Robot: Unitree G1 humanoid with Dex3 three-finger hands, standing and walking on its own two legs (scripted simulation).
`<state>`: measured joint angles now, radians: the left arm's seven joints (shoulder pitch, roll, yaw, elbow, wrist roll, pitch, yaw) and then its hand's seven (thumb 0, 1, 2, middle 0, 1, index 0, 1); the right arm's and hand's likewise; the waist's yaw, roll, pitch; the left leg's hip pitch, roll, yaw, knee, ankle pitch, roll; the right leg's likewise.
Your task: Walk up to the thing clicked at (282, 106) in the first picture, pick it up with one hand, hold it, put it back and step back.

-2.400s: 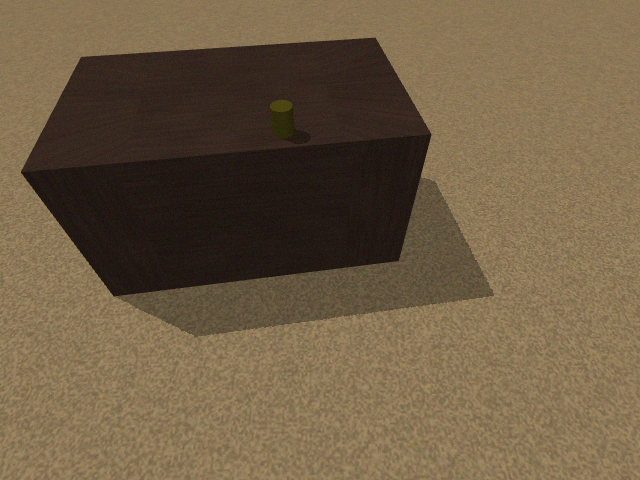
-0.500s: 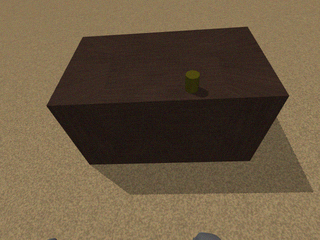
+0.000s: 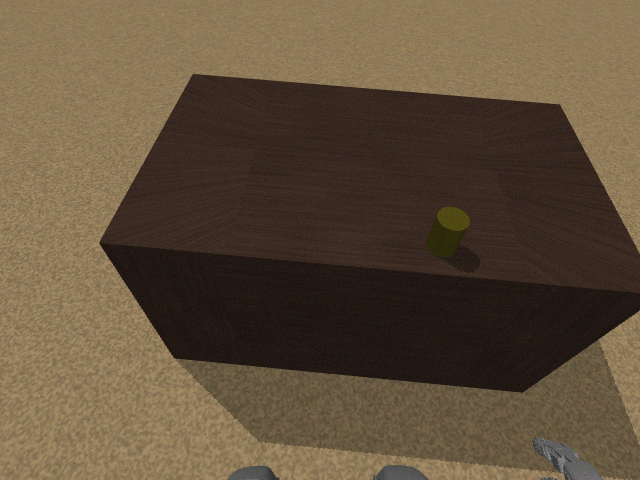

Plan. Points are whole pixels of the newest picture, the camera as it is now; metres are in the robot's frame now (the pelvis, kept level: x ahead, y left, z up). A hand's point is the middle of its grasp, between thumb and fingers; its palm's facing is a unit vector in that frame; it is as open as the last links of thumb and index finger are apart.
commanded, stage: walk up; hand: right
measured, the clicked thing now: (446, 232) +0.57 -0.23 -0.12
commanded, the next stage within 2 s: stand in 1.74 s
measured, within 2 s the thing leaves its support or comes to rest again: neither
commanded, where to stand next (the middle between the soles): +0.20 +0.00 m, yaw -3 degrees
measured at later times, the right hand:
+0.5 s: hand (503, 464) +0.17 -0.25 -0.16, palm faces +0.00 +0.94 -0.34, open 7.4 cm
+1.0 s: hand (488, 404) +0.25 -0.24 -0.13, palm faces +0.01 +0.94 -0.35, open 7.4 cm
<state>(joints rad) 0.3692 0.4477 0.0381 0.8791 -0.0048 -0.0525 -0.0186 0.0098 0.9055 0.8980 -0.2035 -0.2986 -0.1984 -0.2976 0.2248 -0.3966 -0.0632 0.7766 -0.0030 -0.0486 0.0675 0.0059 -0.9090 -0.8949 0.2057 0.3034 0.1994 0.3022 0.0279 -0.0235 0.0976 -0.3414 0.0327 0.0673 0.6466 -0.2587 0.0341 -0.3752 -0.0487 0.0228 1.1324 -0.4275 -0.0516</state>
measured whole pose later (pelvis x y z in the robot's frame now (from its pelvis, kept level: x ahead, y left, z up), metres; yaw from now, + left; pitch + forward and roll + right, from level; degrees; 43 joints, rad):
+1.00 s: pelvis +0.14 +0.02 +0.02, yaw -3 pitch -3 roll +0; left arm 0.09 0.36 -0.01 1.13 -0.01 0.00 -0.02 0.01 0.91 0.90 -0.20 -0.30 -0.20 -0.30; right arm 0.04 -0.36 0.01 1.09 0.00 -0.02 0.00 0.01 -0.91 -0.89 0.21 0.30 0.20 0.30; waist 0.03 -0.01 0.07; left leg -0.15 0.03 0.03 0.44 -0.24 -0.01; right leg -0.21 -0.04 -0.01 0.43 -0.18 0.03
